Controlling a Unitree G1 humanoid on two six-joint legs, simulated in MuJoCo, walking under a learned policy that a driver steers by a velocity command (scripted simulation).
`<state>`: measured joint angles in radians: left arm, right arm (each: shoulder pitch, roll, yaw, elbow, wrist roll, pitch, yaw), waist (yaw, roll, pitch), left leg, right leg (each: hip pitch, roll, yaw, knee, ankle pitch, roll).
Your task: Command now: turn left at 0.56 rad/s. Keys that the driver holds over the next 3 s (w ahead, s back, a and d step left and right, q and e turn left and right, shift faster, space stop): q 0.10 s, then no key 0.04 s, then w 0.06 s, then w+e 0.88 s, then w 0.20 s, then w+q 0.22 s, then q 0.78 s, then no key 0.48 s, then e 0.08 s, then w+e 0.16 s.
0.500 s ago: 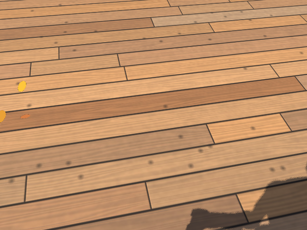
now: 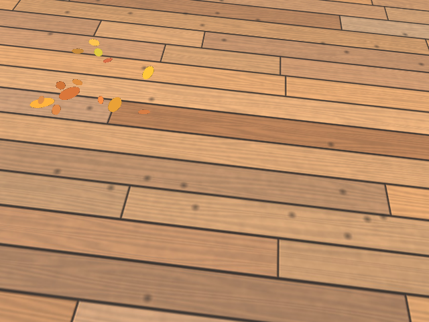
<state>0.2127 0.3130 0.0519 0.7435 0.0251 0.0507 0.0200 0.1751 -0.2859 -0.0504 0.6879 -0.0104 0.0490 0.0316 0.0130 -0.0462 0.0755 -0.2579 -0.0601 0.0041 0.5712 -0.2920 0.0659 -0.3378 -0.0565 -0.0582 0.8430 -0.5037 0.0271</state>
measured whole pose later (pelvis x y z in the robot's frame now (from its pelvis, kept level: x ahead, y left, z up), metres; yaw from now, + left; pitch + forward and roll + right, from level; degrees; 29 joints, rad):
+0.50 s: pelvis +0.06 -0.02 +0.01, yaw +2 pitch +0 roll +1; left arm 0.28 0.27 0.03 0.81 0.02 -0.03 -0.02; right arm 0.32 -0.28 -0.04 0.81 -0.03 -0.01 0.01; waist 0.01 0.04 -0.02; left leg -0.20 -0.05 -0.03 0.62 -0.40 0.07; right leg -0.21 0.06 -0.01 0.49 -0.28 -0.08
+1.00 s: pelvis +0.31 -0.01 +0.00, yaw -15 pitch +1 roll +0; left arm 0.40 0.29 0.06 0.89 0.01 -0.04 0.00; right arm 0.07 -0.28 -0.01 0.70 -0.04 -0.06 -0.01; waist 0.08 -0.01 0.06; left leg -0.42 -0.03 0.05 0.57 -0.17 0.05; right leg -0.20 0.09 0.13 1.04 -0.43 -0.08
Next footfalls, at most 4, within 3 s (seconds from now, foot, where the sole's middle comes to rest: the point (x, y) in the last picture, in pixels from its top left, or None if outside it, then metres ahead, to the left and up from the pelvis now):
0.46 right None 0.09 -0.10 -0.77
0.92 left None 0.45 0.05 -0.77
1.42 right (289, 268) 0.63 -0.24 -0.77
1.88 left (246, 207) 0.85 -0.11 -0.77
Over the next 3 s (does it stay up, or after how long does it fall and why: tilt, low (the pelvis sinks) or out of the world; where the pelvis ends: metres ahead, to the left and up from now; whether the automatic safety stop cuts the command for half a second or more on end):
stays up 0.74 -0.20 0.01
